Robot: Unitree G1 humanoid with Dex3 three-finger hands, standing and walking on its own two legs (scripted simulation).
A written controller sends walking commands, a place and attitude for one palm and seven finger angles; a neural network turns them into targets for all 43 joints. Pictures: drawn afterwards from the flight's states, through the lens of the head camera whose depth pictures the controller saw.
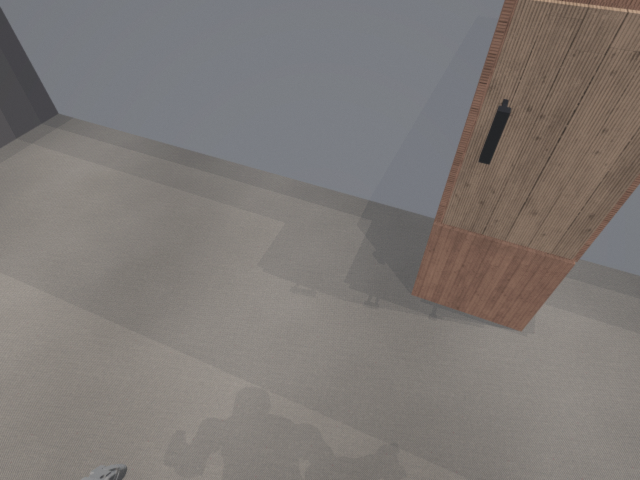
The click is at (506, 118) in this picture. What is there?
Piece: cupboard door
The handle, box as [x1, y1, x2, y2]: [479, 99, 510, 163]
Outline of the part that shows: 506,99 504,99 502,105 498,107 479,158 480,162 489,163 510,111 510,108 506,106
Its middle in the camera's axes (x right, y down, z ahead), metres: +0.39 -0.24 +0.87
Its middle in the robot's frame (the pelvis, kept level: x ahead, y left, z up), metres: +0.84 -0.35 -0.01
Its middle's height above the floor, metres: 0.77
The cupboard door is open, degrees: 0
